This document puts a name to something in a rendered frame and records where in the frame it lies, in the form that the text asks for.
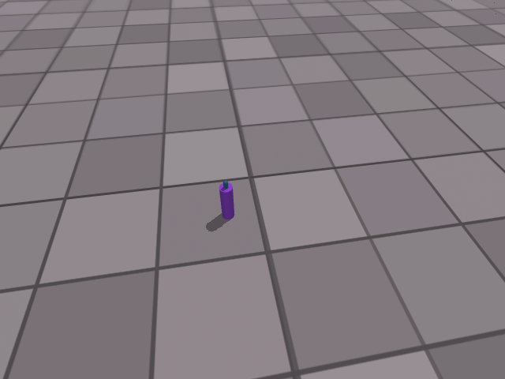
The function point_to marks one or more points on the bottle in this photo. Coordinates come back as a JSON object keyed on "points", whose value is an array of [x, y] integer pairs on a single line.
{"points": [[227, 200]]}

